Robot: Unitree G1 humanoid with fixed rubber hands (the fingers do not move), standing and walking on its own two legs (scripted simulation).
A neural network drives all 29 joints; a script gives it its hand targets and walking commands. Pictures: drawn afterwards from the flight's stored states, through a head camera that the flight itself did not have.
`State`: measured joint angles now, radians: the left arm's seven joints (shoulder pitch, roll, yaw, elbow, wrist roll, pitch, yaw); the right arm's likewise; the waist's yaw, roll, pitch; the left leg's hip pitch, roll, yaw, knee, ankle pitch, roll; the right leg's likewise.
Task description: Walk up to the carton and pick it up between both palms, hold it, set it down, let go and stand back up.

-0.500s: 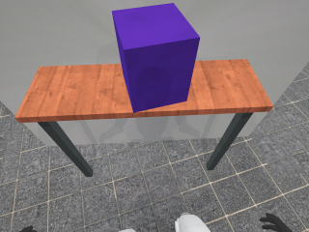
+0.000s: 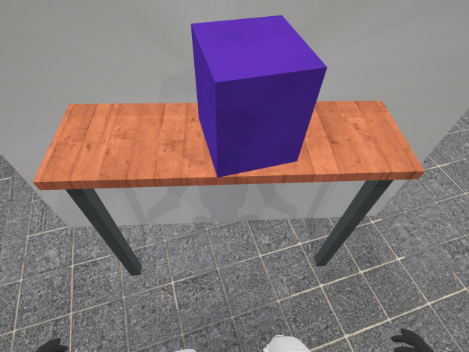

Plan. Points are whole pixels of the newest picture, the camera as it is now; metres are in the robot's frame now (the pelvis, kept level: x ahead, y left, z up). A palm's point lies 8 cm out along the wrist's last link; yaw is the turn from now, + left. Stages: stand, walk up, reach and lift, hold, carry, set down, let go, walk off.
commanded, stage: walk up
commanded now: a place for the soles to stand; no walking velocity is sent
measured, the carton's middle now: (248, 98) +0.60 -0.03 +0.08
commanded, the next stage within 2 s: none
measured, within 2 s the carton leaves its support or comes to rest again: neither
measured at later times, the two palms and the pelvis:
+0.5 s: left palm out of the picture +0.10 +0.30 -0.07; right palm out of the picture +0.11 -0.34 -0.08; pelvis +0.00 -0.02 -0.01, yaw -1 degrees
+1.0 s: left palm (42, 335) +0.16 +0.31 -0.05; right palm (422, 324) +0.17 -0.34 -0.09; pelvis +0.06 -0.02 +0.00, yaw -4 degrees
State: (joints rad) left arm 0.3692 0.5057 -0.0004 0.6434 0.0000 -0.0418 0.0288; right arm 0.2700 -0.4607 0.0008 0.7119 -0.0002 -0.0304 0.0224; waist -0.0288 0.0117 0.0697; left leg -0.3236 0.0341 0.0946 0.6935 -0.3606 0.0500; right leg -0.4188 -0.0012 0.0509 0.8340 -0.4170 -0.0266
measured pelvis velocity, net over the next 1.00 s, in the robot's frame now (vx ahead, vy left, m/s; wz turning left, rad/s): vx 0.06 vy -0.02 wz -0.07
